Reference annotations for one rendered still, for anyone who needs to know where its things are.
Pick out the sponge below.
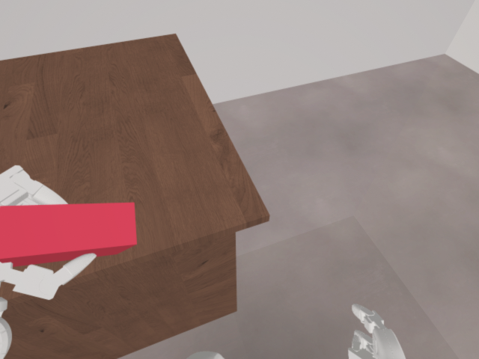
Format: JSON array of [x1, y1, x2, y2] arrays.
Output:
[[0, 203, 137, 267]]

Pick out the table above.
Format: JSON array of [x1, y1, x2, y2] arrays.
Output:
[[0, 34, 269, 359]]

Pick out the left robot hand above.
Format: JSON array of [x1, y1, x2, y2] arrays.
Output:
[[0, 165, 97, 300]]

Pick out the right robot hand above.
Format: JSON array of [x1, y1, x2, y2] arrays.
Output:
[[348, 304, 406, 359]]

